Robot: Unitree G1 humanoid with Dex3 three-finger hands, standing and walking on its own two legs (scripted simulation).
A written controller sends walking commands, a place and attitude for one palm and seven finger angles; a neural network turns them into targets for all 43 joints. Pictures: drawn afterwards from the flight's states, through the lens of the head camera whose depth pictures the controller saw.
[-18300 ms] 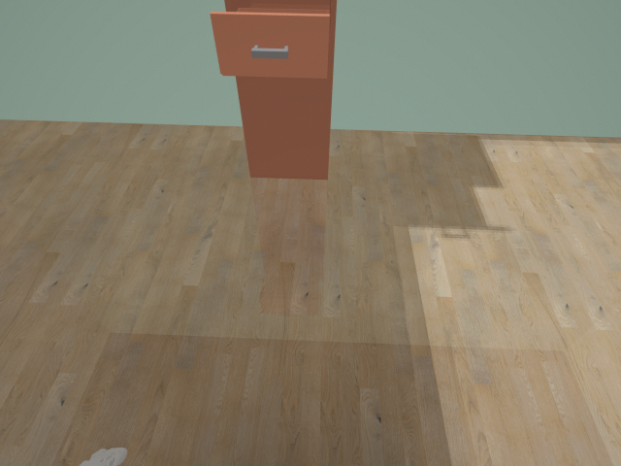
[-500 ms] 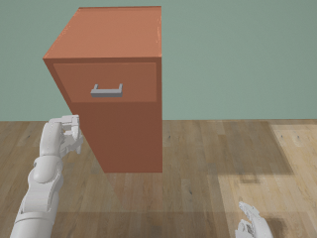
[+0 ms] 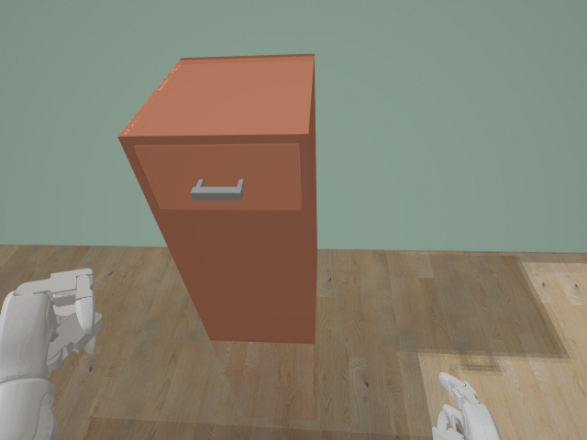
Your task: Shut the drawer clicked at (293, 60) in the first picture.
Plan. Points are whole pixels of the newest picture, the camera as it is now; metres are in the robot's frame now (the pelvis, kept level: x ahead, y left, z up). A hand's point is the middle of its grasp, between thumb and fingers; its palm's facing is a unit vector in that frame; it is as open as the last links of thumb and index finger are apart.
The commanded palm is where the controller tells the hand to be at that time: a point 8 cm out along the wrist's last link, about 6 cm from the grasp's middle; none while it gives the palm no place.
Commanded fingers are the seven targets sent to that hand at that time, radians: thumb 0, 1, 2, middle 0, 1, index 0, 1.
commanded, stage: draw the hand back to the body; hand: left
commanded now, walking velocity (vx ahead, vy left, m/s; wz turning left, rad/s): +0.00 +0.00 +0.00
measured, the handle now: (219, 188) +0.61 +0.24 -0.01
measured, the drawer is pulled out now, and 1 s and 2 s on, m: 0.00 0.00 0.00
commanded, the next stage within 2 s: step back with the hand held close in 0.22 s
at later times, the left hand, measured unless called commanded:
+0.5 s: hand (70, 325) +0.18 +0.25 +0.17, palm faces +0.40 -0.80 -0.44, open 3.3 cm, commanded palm +0.12 +0.28 +0.17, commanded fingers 0.00 0.90 0.90 -1.40 -1.60 -1.40 -1.60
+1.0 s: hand (22, 387) +0.12 +0.27 +0.15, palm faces +0.37 -0.80 -0.48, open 3.3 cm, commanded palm +0.06 +0.31 +0.17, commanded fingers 0.00 0.90 0.90 -1.40 -1.60 -1.40 -1.60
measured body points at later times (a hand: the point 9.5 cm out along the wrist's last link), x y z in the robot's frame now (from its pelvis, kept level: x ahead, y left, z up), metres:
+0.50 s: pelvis -0.01 +0.00 +0.00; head -0.02 -0.02 +0.45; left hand +0.15 +0.29 +0.19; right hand +0.17 -0.22 -0.09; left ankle -0.02 +0.11 -0.74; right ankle -0.01 -0.10 -0.74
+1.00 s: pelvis -0.07 +0.03 -0.02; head -0.05 +0.03 +0.43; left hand +0.09 +0.31 +0.18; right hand +0.11 -0.20 -0.09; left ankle -0.02 +0.11 -0.74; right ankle -0.01 -0.10 -0.74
